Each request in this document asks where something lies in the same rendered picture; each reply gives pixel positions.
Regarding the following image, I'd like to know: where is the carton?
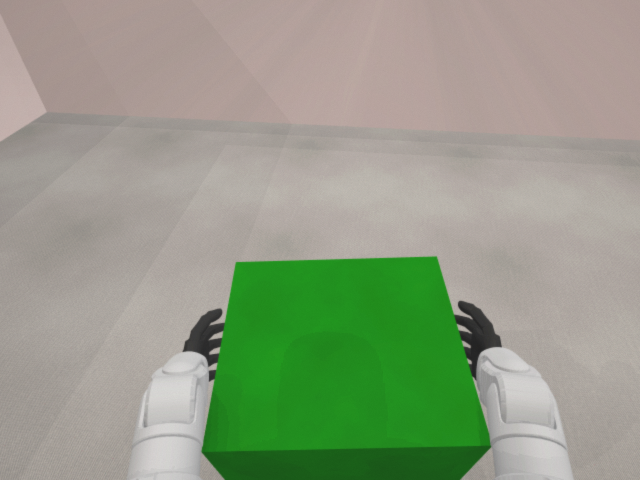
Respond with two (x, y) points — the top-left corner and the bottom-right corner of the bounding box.
(201, 256), (491, 480)

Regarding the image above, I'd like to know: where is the left robot hand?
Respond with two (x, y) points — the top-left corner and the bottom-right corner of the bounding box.
(183, 308), (225, 382)

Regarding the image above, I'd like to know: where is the robot left forearm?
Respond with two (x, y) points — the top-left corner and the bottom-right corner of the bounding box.
(126, 351), (209, 480)

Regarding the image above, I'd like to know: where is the right robot hand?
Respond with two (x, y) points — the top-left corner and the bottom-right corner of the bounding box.
(454, 301), (502, 380)

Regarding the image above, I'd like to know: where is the robot right forearm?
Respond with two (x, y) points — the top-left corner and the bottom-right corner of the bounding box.
(476, 347), (574, 480)

